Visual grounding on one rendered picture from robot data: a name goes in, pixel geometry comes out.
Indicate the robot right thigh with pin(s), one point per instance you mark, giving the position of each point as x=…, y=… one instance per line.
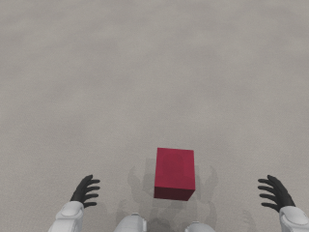
x=198, y=227

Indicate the carton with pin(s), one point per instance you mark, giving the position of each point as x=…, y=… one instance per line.
x=174, y=174

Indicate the robot left hand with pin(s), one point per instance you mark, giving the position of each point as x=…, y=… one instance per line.
x=81, y=190

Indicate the robot right hand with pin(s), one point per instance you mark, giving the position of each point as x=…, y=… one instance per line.
x=280, y=197

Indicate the robot thigh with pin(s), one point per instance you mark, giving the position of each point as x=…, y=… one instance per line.
x=198, y=227
x=132, y=224

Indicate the robot left thigh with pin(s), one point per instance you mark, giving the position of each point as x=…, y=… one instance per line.
x=132, y=224

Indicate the right robot forearm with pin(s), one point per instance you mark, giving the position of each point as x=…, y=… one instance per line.
x=292, y=219

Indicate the left robot forearm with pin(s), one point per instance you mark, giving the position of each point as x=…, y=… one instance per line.
x=69, y=219

